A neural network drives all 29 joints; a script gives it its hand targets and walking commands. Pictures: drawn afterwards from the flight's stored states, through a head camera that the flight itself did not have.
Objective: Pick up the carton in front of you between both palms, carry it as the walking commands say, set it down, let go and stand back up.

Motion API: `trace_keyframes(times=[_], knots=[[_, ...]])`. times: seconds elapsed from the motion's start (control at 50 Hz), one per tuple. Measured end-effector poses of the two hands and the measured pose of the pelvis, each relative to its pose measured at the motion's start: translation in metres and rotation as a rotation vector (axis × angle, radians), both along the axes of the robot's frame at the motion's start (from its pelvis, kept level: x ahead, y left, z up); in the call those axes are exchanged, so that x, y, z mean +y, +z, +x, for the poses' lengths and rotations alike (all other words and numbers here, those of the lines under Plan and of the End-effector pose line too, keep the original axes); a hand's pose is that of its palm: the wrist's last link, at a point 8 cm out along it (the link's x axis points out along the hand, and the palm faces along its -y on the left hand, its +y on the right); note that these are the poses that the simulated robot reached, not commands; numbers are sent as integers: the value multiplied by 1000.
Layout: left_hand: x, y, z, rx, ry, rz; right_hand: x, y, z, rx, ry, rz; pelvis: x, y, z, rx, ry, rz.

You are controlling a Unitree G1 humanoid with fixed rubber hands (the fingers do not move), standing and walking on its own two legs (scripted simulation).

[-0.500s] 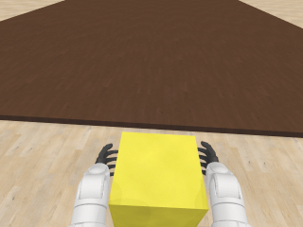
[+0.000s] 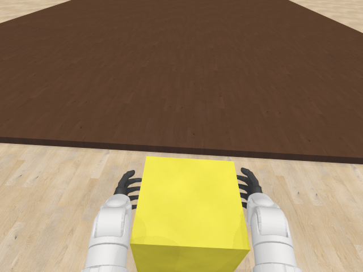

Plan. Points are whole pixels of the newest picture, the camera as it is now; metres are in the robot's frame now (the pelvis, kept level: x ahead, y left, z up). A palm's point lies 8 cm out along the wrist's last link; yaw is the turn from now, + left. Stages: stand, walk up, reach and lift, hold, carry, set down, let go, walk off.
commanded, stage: hold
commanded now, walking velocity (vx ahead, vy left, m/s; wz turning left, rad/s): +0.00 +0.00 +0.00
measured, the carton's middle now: (185, 222) +0.28 +0.00 -0.03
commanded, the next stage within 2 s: carry in 0.58 s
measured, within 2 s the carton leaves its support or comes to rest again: neither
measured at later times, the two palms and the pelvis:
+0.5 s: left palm (122, 201) +0.28 +0.15 +0.05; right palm (254, 200) +0.29 -0.15 +0.06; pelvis +0.00 +0.00 +0.00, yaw +0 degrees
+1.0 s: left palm (138, 162) +0.36 +0.11 +0.10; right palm (265, 165) +0.35 -0.18 +0.11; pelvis +0.09 -0.02 +0.00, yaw -2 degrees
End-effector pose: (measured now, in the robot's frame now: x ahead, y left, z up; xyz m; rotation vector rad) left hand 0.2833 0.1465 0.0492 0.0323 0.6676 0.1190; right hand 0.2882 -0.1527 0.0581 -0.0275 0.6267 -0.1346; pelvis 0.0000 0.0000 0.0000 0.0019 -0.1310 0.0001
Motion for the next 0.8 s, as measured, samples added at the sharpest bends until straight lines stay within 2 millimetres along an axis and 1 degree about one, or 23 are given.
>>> trace_keyframes(times=[0.58,0.62,0.68,0.72,0.8], knots=[[-1,0,-1,-1,0,0,-1,-1,-2,0,0,0,-1,0,-1,0,-2,0],[-1,0,0,-6,2,-2,-1,0,-1,-7,-2,-1,-1,-2,-1,27,-9,0],[-3,4,4,-11,0,-4,-3,2,1,-11,-6,3,-2,-2,3,82,-25,5],[-8,9,9,-24,-3,-1,-8,5,5,-24,-18,15,-4,-2,7,111,-43,1],[-26,22,26,-75,-12,-14,-26,15,14,-76,-53,39,-15,-7,21,141,-56,-5]])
